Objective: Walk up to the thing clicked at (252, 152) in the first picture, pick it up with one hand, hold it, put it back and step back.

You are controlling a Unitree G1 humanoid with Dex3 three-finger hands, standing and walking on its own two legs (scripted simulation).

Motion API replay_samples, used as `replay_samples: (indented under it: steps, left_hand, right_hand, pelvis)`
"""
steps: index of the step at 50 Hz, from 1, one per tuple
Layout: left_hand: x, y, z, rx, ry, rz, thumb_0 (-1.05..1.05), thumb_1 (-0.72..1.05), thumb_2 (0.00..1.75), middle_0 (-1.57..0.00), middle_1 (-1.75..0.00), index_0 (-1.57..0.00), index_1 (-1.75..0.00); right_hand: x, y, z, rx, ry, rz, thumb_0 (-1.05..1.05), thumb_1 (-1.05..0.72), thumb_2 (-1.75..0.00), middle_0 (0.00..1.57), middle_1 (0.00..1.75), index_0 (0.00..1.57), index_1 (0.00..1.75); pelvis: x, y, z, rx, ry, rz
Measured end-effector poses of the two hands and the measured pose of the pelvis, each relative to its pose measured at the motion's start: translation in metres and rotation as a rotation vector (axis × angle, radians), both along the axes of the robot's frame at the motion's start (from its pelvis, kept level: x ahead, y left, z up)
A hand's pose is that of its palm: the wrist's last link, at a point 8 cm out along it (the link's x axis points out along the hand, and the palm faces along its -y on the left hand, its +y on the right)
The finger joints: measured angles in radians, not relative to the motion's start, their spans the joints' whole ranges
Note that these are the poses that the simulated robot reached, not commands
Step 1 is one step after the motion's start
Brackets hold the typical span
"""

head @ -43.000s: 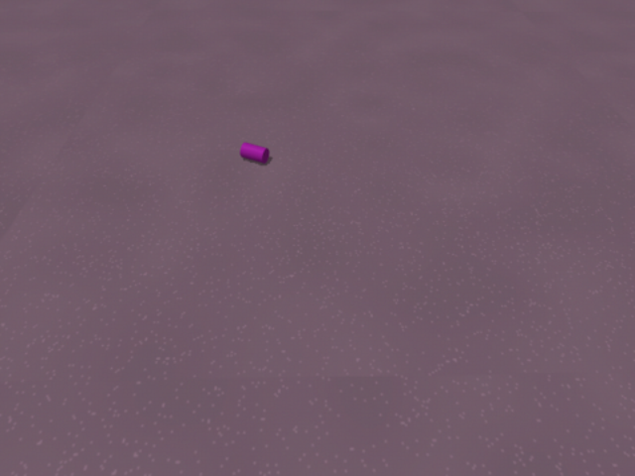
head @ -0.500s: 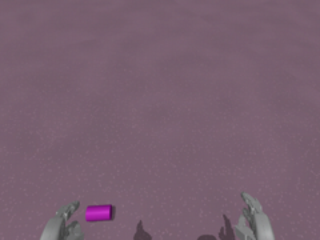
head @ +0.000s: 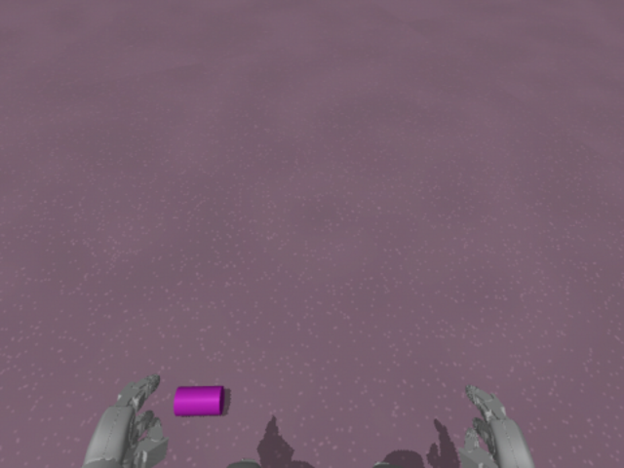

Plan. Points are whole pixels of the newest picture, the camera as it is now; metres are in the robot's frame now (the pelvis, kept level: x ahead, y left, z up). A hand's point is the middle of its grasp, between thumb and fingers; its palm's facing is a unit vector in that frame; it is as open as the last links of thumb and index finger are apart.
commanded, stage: stand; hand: left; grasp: from above
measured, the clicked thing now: (200, 400) +0.40 +0.30 -0.68
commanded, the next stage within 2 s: none
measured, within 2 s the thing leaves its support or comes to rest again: neither
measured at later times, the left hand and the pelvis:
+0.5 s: hand out of the picture +0.04 +0.25 -0.12, palm faces +0.05 -0.95 -0.31, open 7.4 cm; pelvis -0.01 +0.01 +0.04, yaw +0 degrees
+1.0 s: hand out of the picture +0.02 +0.24 -0.10, palm faces +0.04 -0.94 -0.34, open 7.4 cm; pelvis -0.02 -0.01 +0.06, yaw +1 degrees
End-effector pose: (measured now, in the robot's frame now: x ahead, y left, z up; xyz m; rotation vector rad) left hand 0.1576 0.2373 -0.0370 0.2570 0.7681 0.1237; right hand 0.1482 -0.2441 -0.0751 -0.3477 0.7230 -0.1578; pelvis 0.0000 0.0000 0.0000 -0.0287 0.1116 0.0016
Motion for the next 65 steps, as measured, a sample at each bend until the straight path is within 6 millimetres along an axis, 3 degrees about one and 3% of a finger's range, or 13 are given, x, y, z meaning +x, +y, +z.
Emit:
replay_samples:
  steps: [5, 13, 21, 32, 45, 65]
  left_hand:
    - [-0.016, 0.025, -0.021, 0.062, 0.075, 0.021, 0.01, 0.90, 0.89, -0.20, -0.30, -0.20, -0.30]
    - [-0.070, 0.052, -0.040, 0.076, 0.265, 0.097, 0.01, 0.90, 0.89, -0.20, -0.30, -0.20, -0.30]
    - [-0.112, 0.057, -0.046, 0.037, 0.386, 0.148, 0.01, 0.90, 0.89, -0.20, -0.30, -0.20, -0.30]
    - [-0.145, 0.058, -0.037, 0.035, 0.480, 0.179, 0.01, 0.90, 0.89, -0.20, -0.30, -0.20, -0.30]
    - [-0.150, 0.049, -0.027, 0.060, 0.496, 0.194, 0.00, 0.90, 0.89, -0.20, -0.30, -0.20, -0.30]
    - [-0.114, 0.034, -0.026, 0.043, 0.475, 0.161, 0.00, 0.90, 0.89, -0.20, -0.30, -0.20, -0.30]
  right_hand:
    - [-0.020, -0.014, -0.010, 0.010, 0.210, 0.032, 0.01, -0.90, -0.90, 0.21, 0.30, 0.21, 0.30]
    - [-0.058, -0.030, -0.005, 0.018, 0.331, -0.075, 0.01, -0.90, -0.90, 0.21, 0.30, 0.21, 0.30]
    - [-0.087, -0.022, 0.000, 0.024, 0.421, -0.116, 0.01, -0.90, -0.90, 0.20, 0.29, 0.20, 0.30]
    - [-0.098, -0.012, 0.002, 0.069, 0.461, -0.122, 0.01, -0.90, -0.90, 0.21, 0.30, 0.21, 0.30]
    - [-0.103, -0.035, 0.002, 0.072, 0.486, -0.131, 0.01, -0.90, -0.90, 0.20, 0.30, 0.21, 0.30]
    - [-0.113, -0.054, 0.004, 0.055, 0.543, -0.153, 0.01, -0.90, -0.90, 0.20, 0.29, 0.20, 0.30]
  pelvis:
    - [-0.007, 0.000, 0.010, 0.027, -0.061, -0.002]
    - [-0.007, 0.006, 0.024, 0.028, -0.112, -0.002]
    - [-0.009, 0.014, 0.038, 0.015, -0.151, 0.001]
    - [-0.015, 0.012, 0.053, 0.021, -0.181, 0.007]
    - [-0.016, -0.003, 0.058, 0.027, -0.193, 0.013]
    - [-0.007, -0.015, 0.061, 0.026, -0.178, 0.002]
